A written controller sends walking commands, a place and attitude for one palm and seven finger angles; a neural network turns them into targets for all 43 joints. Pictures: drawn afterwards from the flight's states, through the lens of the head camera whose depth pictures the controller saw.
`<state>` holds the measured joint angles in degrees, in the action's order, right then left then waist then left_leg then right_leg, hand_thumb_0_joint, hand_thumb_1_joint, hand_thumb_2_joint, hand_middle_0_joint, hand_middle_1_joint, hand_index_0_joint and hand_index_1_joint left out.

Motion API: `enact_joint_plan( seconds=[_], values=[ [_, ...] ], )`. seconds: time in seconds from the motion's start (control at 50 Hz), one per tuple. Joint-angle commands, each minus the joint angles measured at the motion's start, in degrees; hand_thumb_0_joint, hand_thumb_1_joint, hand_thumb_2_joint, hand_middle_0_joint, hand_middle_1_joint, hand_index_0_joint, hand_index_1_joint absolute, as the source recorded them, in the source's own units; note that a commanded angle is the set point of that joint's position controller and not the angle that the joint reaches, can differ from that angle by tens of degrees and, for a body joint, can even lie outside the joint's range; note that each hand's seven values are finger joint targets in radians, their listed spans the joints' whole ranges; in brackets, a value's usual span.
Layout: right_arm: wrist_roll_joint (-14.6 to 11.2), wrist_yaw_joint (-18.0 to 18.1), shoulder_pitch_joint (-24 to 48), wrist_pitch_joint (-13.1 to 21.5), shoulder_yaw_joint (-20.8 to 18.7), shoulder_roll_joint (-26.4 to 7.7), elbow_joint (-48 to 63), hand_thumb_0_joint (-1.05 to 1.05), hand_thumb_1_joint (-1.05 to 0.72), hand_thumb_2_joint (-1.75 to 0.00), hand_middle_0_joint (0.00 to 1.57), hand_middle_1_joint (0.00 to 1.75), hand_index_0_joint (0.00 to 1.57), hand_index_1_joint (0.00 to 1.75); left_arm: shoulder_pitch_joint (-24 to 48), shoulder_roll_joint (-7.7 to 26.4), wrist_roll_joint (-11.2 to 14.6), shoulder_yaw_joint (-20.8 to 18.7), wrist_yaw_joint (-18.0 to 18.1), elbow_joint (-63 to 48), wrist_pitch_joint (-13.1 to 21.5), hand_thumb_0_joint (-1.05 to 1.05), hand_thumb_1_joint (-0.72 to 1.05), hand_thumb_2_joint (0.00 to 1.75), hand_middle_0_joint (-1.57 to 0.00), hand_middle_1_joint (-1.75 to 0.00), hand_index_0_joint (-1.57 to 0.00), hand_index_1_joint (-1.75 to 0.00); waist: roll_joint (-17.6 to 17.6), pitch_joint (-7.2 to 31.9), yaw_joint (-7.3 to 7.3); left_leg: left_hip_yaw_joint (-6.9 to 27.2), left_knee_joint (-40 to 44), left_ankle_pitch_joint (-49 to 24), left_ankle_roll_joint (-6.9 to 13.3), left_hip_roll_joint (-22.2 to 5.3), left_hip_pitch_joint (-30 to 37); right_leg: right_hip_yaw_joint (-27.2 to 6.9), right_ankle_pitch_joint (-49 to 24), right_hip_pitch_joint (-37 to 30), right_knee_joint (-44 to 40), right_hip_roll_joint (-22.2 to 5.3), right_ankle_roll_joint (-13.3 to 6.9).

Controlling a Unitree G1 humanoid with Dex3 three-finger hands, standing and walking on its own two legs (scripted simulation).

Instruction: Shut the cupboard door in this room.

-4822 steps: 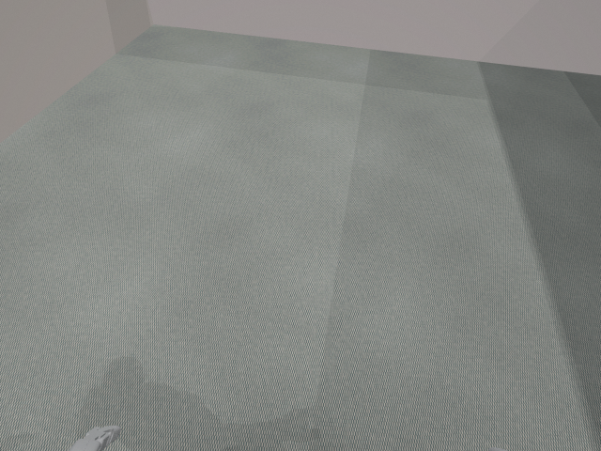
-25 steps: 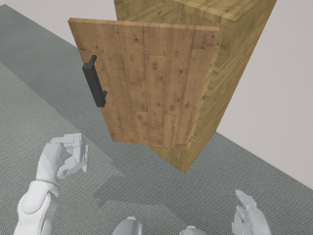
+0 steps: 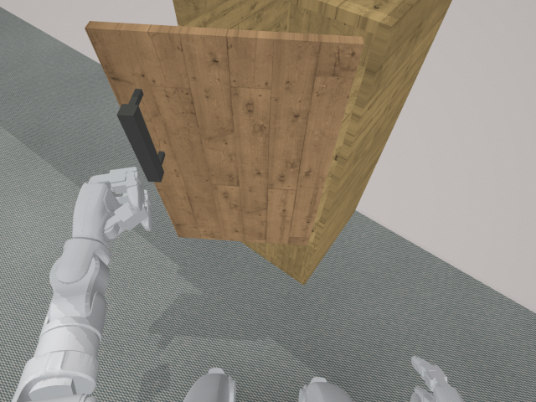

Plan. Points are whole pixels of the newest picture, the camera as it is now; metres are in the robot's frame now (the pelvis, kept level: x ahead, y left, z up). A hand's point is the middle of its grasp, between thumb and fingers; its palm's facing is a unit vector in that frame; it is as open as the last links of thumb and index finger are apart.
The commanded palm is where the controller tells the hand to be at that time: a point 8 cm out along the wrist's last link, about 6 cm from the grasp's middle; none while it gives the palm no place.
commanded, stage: bring the fist close to the handle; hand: left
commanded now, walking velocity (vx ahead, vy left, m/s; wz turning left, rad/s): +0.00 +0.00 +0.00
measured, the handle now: (147, 138) +0.52 +0.22 +0.06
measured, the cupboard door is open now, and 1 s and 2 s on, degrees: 33 32 11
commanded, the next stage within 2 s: push the door shut along its arc in 0.62 s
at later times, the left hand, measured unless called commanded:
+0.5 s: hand (151, 184) +0.42 +0.19 +0.06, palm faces -0.03 -1.00 -0.03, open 3.1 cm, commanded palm +0.39 +0.24 +0.06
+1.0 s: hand (151, 170) +0.44 +0.19 +0.07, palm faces -0.08 -1.00 -0.04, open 3.2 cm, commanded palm +0.43 +0.24 +0.06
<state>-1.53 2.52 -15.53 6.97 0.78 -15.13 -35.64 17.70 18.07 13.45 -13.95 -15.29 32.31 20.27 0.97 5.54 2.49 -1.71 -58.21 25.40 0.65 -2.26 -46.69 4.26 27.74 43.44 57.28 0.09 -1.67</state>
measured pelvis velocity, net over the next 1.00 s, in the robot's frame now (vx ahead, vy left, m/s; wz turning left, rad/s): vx -0.01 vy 0.01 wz -0.01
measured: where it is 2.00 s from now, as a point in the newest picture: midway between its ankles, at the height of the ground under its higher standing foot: outside the picture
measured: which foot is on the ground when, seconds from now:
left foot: down 0.00-1.00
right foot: down 0.00-1.00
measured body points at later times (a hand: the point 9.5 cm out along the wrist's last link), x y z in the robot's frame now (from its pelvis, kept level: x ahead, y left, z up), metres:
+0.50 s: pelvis +0.00 +0.01 +0.00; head +0.08 +0.01 +0.44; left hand +0.41 +0.25 +0.07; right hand +0.06 -0.25 -0.11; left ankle +0.03 +0.11 -0.67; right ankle +0.00 -0.10 -0.67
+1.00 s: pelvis -0.01 +0.01 -0.01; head +0.08 +0.02 +0.43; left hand +0.44 +0.25 +0.08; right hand +0.06 -0.26 -0.12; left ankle +0.03 +0.11 -0.67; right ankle +0.00 -0.10 -0.67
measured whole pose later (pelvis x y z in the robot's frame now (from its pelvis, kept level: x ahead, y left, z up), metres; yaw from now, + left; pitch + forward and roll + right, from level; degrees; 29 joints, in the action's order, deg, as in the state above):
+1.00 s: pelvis -0.01 +0.01 -0.01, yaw +0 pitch +17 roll -2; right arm -1.3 1.5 -17.3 1.3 1.0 -15.4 -36.7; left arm 41.4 24.2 9.7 -16.3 -19.0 59.7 25.3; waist 1.0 5.7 5.5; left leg -1.3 -60.5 24.7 1.4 -2.5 -52.6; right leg 4.6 26.4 48.7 58.4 0.3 -1.2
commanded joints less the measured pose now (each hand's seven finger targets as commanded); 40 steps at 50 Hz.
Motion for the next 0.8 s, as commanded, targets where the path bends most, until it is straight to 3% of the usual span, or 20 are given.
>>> enact_joint_plan(
  seconds=[0.0, 0.06, 0.12, 0.14, 0.2, 0.22, 0.24, 0.26, 0.28, 0.3, 0.34, 0.38, 0.42, 0.52, 0.56, 0.58, 0.68, 0.72, 0.78],
  values=[
    [-0.09, 0.11, -3.05, 1.77, -3.05, -7.98, 5.46, 0.00, -0.90, -0.90, 0.20, 0.30, 0.20, 0.30, 20.81, 12.08, -0.28, -4.19, 0.17, -6.48, 4.79, 0.00, 0.90, 0.90, -1.30, -1.50, -1.30, -1.50, 3.19, 21.74, 0.71, 2.80, 6.59, -17.34, 0.46, 1.56, 13.97, -3.52, -19.94, -7.74, -7.17, 0.75, 0.68],
    [-0.30, -0.24, -4.13, 0.37, -3.18, -8.52, 5.60, 0.00, -0.90, -0.90, 0.20, 0.30, 0.20, 0.30, 21.56, 12.85, -0.74, -4.76, -0.38, -0.42, 3.04, 0.00, 0.90, 0.90, -1.30, -1.50, -1.30, -1.50, 1.76, 19.95, 0.89, 2.86, 7.04, -16.98, 0.48, 1.54, 12.51, -3.29, -19.79, -7.33, -7.70, 0.92, 0.64],
    [-0.41, -0.46, -4.83, -0.75, -3.22, -8.62, 5.57, 0.00, -0.90, -0.90, 0.20, 0.30, 0.20, 0.30, 27.27, 11.95, -0.81, -3.81, -0.62, 2.59, 2.39, 0.00, 0.90, 0.90, -1.30, -1.50, -1.30, -1.50, 0.99, 18.84, 1.95, 2.84, 7.27, -15.49, 0.52, 1.53, 12.09, -3.14, -18.51, -5.88, -8.32, 1.02, 0.75],
    [-0.27, -0.29, -5.24, -1.01, -3.20, -8.91, 5.38, 0.00, -0.90, -0.90, 0.20, 0.30, 0.20, 0.30, 29.72, 13.72, -0.79, -5.17, -0.36, 3.10, 2.86, 0.00, 0.90, 0.90, -1.30, -1.50, -1.30, -1.50, -0.32, 18.89, 2.10, 3.17, 7.06, -15.89, 0.72, 1.41, 11.66, -3.07, -18.79, -6.13, -8.12, 1.19, 0.62],
    [-0.09, -0.28, -5.94, -1.45, -3.30, -8.77, 4.43, 0.00, -0.90, -0.90, 0.20, 0.30, 0.20, 0.30, 37.41, 14.22, -1.57, -5.10, 0.30, 4.83, 5.10, 0.00, 0.90, 0.90, -1.30, -1.50, -1.30, -1.50, 0.51, 20.34, 3.22, 3.34, 6.39, -15.38, 0.68, 1.27, 12.37, -3.29, -17.91, -4.28, -7.64, 1.15, 0.72],
    [0.11, -0.47, -6.09, -1.45, -3.43, -8.65, 4.55, 0.00, -0.90, -0.90, 0.20, 0.30, 0.20, 0.30, 37.01, 13.88, -1.73, -5.27, 0.45, 4.67, 6.01, 0.00, 0.90, 0.90, -1.30, -1.50, -1.30, -1.50, 1.54, 22.08, 2.52, 3.35, 6.31, -15.53, 0.58, 1.41, 13.17, -3.33, -17.62, -4.47, -7.35, 1.20, 0.65],
    [0.29, -0.57, -6.47, -1.60, -3.52, -8.95, 4.80, 0.00, -0.90, -0.90, 0.20, 0.30, 0.20, 0.30, 35.67, 15.84, -2.03, -6.90, 0.69, 4.18, 6.83, 0.00, 0.90, 0.90, -1.30, -1.50, -1.30, -1.50, 3.21, 23.84, 1.61, 3.39, 6.04, -17.46, 0.58, 1.43, 14.24, -3.34, -18.86, -5.28, -6.80, 1.39, 0.29],
    [0.37, -0.83, -6.48, -1.73, -3.68, -8.79, 4.97, 0.00, -0.90, -0.90, 0.20, 0.30, 0.20, 0.30, 34.07, 15.11, -2.06, -6.66, 0.56, 3.40, 7.44, 0.00, 0.90, 0.90, -1.30, -1.50, -1.30, -1.50, 4.10, 26.60, 1.30, 3.34, 5.89, -19.55, 0.47, 1.42, 16.14, -3.27, -20.45, -5.79, -6.42, 1.30, 0.30],
    [0.40, -0.98, -6.82, -2.05, -3.85, -8.90, 5.09, 0.00, -0.90, -0.90, 0.20, 0.30, 0.20, 0.30, 31.34, 16.80, -2.19, -8.37, 0.54, 3.83, 7.83, 0.00, 0.90, 0.90, -1.30, -1.50, -1.30, -1.50, 4.06, 27.61, 0.33, 3.26, 5.92, -21.33, 0.26, 1.27, 16.71, -3.24, -21.73, -6.67, -6.19, 1.34, 0.20],
    [0.44, -1.24, -6.82, -2.24, -3.74, -8.66, 5.27, 0.00, -0.90, -0.90, 0.20, 0.30, 0.20, 0.30, 30.39, 15.10, -2.23, -6.70, 0.24, 3.06, 7.95, 0.00, 0.90, 0.90, -1.30, -1.50, -1.30, -1.50, 5.03, 28.30, 0.56, 3.10, 5.96, -22.45, 0.26, 1.29, 17.23, -3.23, -22.73, -6.93, -6.07, 1.37, 0.31],
    [0.37, -1.54, -7.51, -2.81, -3.89, -8.81, 5.51, 0.00, -0.90, -0.90, 0.20, 0.30, 0.20, 0.30, 28.16, 14.46, -2.23, -6.31, 0.05, 3.71, 7.51, 0.00, 0.90, 0.90, -1.30, -1.50, -1.30, -1.50, 4.53, 27.09, 0.63, 3.39, 6.37, -24.23, 0.29, 1.08, 17.73, -2.64, -22.99, -6.38, -6.31, 1.72, 0.24],
    [0.06, -1.67, -7.27, -3.60, -3.88, -8.86, 5.61, 0.00, -0.90, -0.90, 0.20, 0.30, 0.20, 0.30, 28.38, 13.81, -2.05, -5.78, 0.06, 5.21, 6.20, 0.00, 0.90, 0.90, -1.30, -1.50, -1.30, -1.50, 1.18, 22.98, 1.53, 2.97, 7.29, -19.61, 0.44, 1.02, 14.56, -2.55, -20.69, -5.95, -7.55, 1.78, 0.68],
    [-0.14, -1.52, -6.94, -4.13, -3.82, -8.84, 5.91, 0.00, -0.90, -0.90, 0.20, 0.30, 0.20, 0.30, 31.15, 12.84, -2.01, -4.67, 0.39, 5.43, 5.60, 0.00, 0.90, 0.90, -1.30, -1.50, -1.30, -1.50, 0.62, 19.23, 2.49, 2.93, 8.25, -15.01, 0.64, 1.20, 12.70, -2.56, -17.22, -4.68, -8.70, 1.82, 0.74],
    [0.07, -0.91, -6.68, -4.06, -3.73, -8.73, 5.41, 0.00, -0.90, -0.90, 0.20, 0.30, 0.20, 0.30, 36.18, 14.66, -2.27, -6.05, 2.13, 3.73, 8.23, 0.00, 0.90, 0.90, -1.30, -1.50, -1.30, -1.50, 1.12, 20.35, 2.68, 3.26, 8.22, -12.53, 0.71, 1.22, 13.48, -2.99, -14.69, -4.38, -8.72, 1.82, 0.56],
    [0.28, -0.94, -6.59, -3.70, -3.72, -8.63, 4.97, 0.00, -0.90, -0.90, 0.20, 0.30, 0.20, 0.30, 36.98, 14.13, -2.79, -5.20, 2.38, 3.13, 9.58, 0.00, 0.90, 0.90, -1.30, -1.50, -1.30, -1.50, 4.68, 22.40, 2.70, 3.52, 7.74, -13.33, 0.54, 1.21, 16.02, -2.94, -14.57, -3.10, -8.19, 1.81, 0.35],
    [0.32, -0.97, -6.66, -3.72, -3.67, -8.69, 4.69, 0.00, -0.90, -0.90, 0.20, 0.30, 0.20, 0.30, 37.30, 14.73, -2.89, -5.62, 2.34, 3.53, 10.04, 0.00, 0.90, 0.90, -1.30, -1.50, -1.30, -1.50, 4.28, 22.48, 2.73, 3.72, 7.70, -13.57, 0.51, 1.12, 16.32, -2.89, -14.72, -2.95, -8.12, 1.83, 0.34],
    [0.13, -1.06, -6.55, -4.27, -3.48, -9.00, 4.86, 0.00, -0.90, -0.90, 0.20, 0.30, 0.20, 0.30, 33.82, 15.64, -2.89, -6.22, 0.76, 8.56, 8.47, 0.00, 0.90, 0.90, -1.30, -1.50, -1.30, -1.50, 3.23, 21.88, 2.17, 3.35, 7.91, -12.66, 0.54, 1.37, 13.95, -3.00, -14.84, -4.32, -8.36, 1.79, 0.34],
    [-0.10, -1.08, -6.36, -4.60, -3.41, -8.87, 5.53, 0.00, -0.90, -0.90, 0.20, 0.30, 0.20, 0.30, 33.18, 14.12, -2.44, -4.99, -0.23, 9.65, 7.19, 0.00, 0.90, 0.90, -1.30, -1.50, -1.30, -1.50, 1.94, 20.28, 2.44, 2.91, 8.21, -11.70, 0.76, 1.58, 12.73, -3.18, -14.78, -4.96, -9.19, 1.78, 0.51],
    [-0.14, -0.62, -6.75, -4.83, -3.14, -9.14, 4.86, 0.00, -0.90, -0.90, 0.20, 0.30, 0.20, 0.30, 40.12, 16.78, -2.55, -5.68, -1.48, 10.90, 7.10, 0.00, 0.90, 0.90, -1.30, -1.50, -1.30, -1.50, 1.37, 19.65, 3.84, 3.32, 7.34, -11.49, 1.02, 1.44, 11.48, -3.48, -15.04, -4.19, -8.76, 1.67, 0.58]
  ],
)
